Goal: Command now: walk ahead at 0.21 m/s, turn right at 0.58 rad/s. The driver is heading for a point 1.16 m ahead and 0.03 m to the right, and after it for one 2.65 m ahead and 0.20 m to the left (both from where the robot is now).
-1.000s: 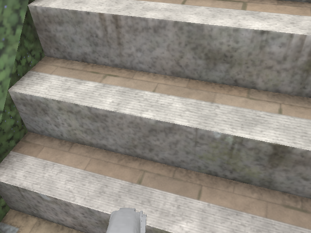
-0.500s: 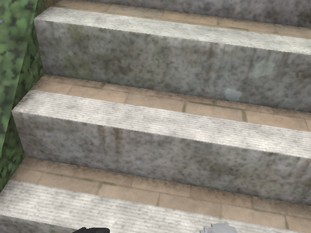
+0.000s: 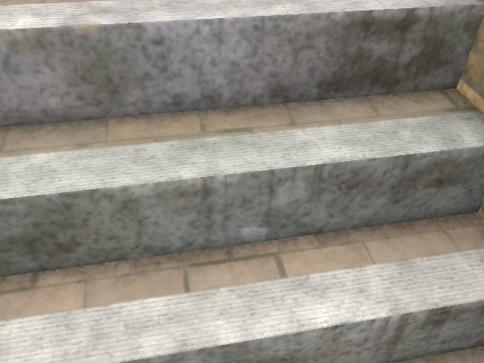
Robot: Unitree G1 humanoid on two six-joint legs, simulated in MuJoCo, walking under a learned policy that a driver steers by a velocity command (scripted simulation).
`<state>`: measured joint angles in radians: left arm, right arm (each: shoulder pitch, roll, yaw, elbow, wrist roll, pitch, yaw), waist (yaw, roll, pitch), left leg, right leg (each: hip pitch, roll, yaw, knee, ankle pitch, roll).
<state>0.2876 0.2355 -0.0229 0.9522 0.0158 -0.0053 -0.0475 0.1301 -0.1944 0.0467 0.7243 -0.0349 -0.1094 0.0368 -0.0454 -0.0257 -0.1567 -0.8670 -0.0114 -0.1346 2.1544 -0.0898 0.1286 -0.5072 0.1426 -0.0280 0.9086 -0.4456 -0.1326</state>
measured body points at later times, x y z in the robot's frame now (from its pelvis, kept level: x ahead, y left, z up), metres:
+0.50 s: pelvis +0.15 +0.10 +0.15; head +0.15 +0.10 +0.60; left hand +0.40 +0.30 +0.07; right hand +0.24 -0.18 +0.07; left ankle +0.24 +0.19 -0.48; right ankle +0.04 -0.02 -0.40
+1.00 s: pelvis +0.17 +0.00 +0.12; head +0.17 +0.00 +0.57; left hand +0.34 +0.22 +0.00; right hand +0.27 -0.25 +0.03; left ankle +0.23 +0.19 -0.47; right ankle +0.11 -0.11 -0.63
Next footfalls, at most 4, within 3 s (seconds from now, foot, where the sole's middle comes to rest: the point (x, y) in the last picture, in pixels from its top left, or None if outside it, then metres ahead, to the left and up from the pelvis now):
0.32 left None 0.28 0.18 -0.51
1.00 right None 0.11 -0.12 -0.72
1.68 left None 0.25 0.14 -0.51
2.28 right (221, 293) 0.55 0.04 -0.30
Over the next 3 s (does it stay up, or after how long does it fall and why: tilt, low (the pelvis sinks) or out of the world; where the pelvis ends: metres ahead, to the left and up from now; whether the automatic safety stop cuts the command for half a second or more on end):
stays up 0.68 0.14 0.67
